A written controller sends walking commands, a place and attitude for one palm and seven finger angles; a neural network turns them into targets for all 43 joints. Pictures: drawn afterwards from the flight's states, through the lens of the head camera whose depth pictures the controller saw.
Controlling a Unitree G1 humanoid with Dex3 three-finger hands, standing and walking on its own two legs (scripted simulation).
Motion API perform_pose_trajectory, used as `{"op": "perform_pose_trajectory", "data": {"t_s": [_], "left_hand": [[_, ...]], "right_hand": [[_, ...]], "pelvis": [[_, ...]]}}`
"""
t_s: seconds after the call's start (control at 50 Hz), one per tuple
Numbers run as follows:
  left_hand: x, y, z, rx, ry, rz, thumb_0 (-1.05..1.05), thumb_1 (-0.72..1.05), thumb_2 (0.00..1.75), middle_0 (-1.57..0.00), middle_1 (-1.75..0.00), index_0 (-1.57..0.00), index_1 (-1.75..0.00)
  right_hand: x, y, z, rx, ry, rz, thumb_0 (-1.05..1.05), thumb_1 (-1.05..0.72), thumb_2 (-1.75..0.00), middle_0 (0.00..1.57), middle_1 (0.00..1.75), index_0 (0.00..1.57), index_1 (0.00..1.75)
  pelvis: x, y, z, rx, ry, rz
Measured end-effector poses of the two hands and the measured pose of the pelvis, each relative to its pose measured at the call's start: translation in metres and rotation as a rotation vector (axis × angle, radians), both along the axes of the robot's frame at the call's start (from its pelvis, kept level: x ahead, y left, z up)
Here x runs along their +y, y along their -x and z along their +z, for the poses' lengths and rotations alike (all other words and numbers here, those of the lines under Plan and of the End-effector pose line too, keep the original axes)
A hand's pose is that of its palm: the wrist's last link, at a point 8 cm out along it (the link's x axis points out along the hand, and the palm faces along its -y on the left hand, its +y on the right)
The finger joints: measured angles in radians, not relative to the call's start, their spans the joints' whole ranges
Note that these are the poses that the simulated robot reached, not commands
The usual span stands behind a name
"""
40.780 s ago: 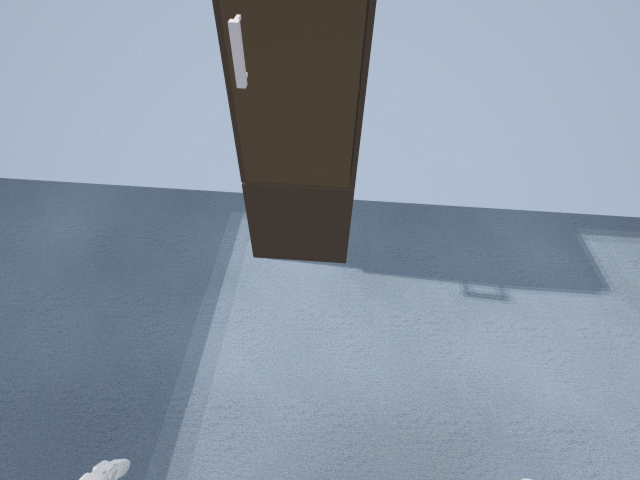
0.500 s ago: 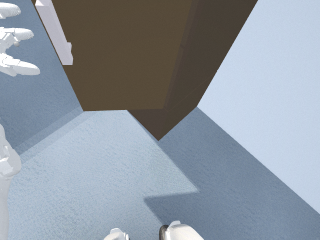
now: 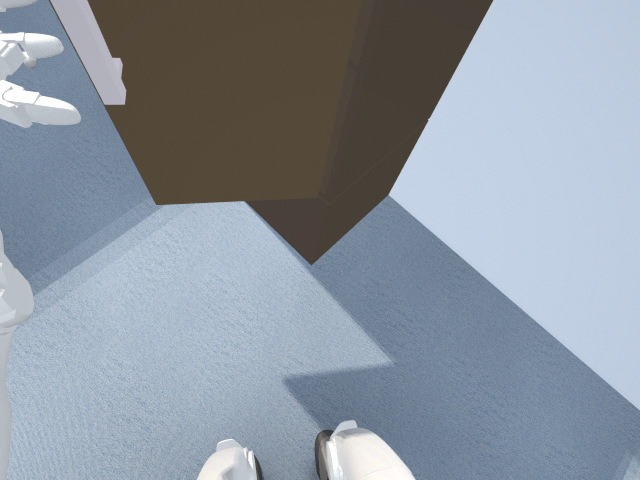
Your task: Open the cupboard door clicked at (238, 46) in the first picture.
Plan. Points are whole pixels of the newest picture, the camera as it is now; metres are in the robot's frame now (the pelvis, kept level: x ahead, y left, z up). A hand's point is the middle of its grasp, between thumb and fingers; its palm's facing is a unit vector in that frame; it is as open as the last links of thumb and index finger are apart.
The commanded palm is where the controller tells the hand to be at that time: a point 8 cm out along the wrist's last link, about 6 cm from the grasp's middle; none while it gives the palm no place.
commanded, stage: move the hooked fingers beside the handle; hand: left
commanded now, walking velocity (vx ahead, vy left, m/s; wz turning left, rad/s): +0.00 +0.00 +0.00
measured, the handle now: (91, 28) +0.61 +0.18 +0.13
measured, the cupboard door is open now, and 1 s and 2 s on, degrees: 51 51 51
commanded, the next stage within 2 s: slide the fingers in behind the handle in 0.56 s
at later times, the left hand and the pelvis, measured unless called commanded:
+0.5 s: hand (17, 59) +0.56 +0.24 +0.13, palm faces -0.02 -1.00 +0.00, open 14.0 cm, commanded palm +0.54 +0.27 +0.12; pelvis +0.01 +0.00 +0.00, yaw -1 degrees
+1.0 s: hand (55, 68) +0.55 +0.21 +0.12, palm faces -0.03 -1.00 +0.00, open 14.0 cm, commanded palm +0.54 +0.25 +0.12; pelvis +0.01 +0.00 +0.00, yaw +0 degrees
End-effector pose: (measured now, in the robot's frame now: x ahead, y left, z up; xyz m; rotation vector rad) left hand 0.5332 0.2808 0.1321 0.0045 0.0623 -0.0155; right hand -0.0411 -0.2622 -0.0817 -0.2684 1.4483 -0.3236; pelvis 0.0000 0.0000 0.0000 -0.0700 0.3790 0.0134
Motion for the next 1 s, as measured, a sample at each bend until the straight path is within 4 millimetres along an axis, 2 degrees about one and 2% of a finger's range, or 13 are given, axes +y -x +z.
{"op": "perform_pose_trajectory", "data": {"t_s": [0.16, 0.28, 0.38, 0.54, 0.72, 0.86, 1.0], "left_hand": [[0.005, -0.009, 0.000, -0.005, -0.009, -0.001, -0.01, -0.50, 0.30, -0.30, -1.20, -0.30, -1.20], [0.007, -0.009, 0.000, -0.007, 0.003, -0.016, -0.01, -0.50, 0.30, -0.30, -1.20, -0.30, -1.20], [0.009, -0.008, -0.005, 0.016, 0.011, -0.015, -0.01, -0.50, 0.30, -0.30, -1.20, -0.30, -1.20], [0.012, -0.003, 0.000, -0.028, 0.009, -0.007, -0.01, -0.50, 0.30, -0.30, -1.20, -0.30, -1.20], [0.007, 0.003, -0.006, -0.003, -0.004, -0.015, -0.01, -0.50, 0.30, -0.30, -1.20, -0.30, -1.20], [-0.009, -0.001, -0.006, -0.015, 0.025, -0.025, -0.01, -0.50, 0.30, -0.30, -1.20, -0.30, -1.20], [-0.019, -0.002, -0.008, -0.008, 0.007, -0.011, -0.01, -0.50, 0.30, -0.30, -1.20, -0.30, -1.20]], "right_hand": [[0.007, 0.039, 0.006, 0.099, 0.001, -0.053, 0.00, -0.90, -0.90, 0.20, 0.29, 0.21, 0.30], [0.010, 0.048, 0.012, 0.133, -0.004, -0.073, 0.00, -0.90, -0.90, 0.20, 0.29, 0.21, 0.30], [0.009, 0.037, 0.013, 0.114, 0.000, -0.062, 0.00, -0.90, -0.90, 0.20, 0.29, 0.21, 0.30], [0.007, 0.004, 0.008, 0.044, -0.005, -0.030, 0.00, -0.90, -0.90, 0.20, 0.29, 0.21, 0.30], [0.005, -0.027, 0.001, -0.019, -0.014, 0.021, 0.00, -0.90, -0.90, 0.20, 0.29, 0.21, 0.30], [0.004, -0.029, -0.003, -0.027, -0.021, 0.027, 0.00, -0.90, -0.90, 0.20, 0.29, 0.21, 0.30], [0.005, -0.014, -0.003, -0.014, -0.035, 0.000, 0.00, -0.90, -0.90, 0.20, 0.29, 0.21, 0.30]], "pelvis": [[-0.001, 0.003, -0.002, 0.023, 0.003, -0.011], [0.000, -0.002, 0.000, 0.026, 0.003, -0.015], [0.001, -0.007, 0.002, 0.023, 0.006, -0.012], [0.004, -0.014, 0.004, 0.009, 0.007, -0.011], [0.005, -0.015, 0.004, 0.000, 0.006, 0.005], [0.003, -0.013, 0.002, -0.002, 0.003, 0.009], [0.001, -0.011, 0.002, -0.005, -0.001, -0.001]]}}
